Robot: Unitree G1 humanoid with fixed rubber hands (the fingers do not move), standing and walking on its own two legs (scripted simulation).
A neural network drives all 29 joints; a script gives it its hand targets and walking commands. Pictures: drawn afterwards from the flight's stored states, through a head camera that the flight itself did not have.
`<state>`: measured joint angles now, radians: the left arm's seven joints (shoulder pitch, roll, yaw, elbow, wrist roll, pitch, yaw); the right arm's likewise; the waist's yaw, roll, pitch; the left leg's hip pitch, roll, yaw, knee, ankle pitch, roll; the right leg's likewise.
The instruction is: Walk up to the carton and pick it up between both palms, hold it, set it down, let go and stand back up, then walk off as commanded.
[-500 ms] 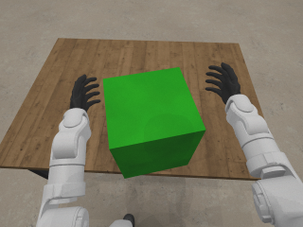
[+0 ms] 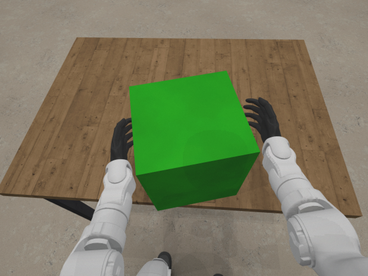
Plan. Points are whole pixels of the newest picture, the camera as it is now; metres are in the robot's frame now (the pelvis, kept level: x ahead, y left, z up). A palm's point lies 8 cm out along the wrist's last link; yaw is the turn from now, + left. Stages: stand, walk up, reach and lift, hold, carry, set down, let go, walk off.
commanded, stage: reach and lift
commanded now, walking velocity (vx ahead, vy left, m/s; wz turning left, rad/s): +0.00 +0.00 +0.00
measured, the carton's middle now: (188, 147) +0.38 +0.06 +0.00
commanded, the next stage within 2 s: none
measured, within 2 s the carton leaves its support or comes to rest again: leaves its support in 2.00 s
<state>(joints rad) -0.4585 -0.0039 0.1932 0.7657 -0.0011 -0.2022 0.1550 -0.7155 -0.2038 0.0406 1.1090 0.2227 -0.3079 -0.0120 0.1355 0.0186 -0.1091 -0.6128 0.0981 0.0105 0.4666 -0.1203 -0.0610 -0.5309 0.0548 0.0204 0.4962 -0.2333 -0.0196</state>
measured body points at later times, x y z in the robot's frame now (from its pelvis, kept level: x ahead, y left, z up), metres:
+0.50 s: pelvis -0.01 +0.01 -0.01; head +0.08 +0.01 +0.44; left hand +0.36 +0.21 +0.01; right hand +0.43 -0.09 +0.01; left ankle +0.05 +0.16 -0.73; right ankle -0.01 -0.10 -0.73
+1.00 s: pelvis +0.01 +0.00 +0.01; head +0.08 +0.01 +0.45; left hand +0.35 +0.20 +0.01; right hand +0.42 -0.10 +0.02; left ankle +0.05 +0.16 -0.73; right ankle -0.01 -0.11 -0.73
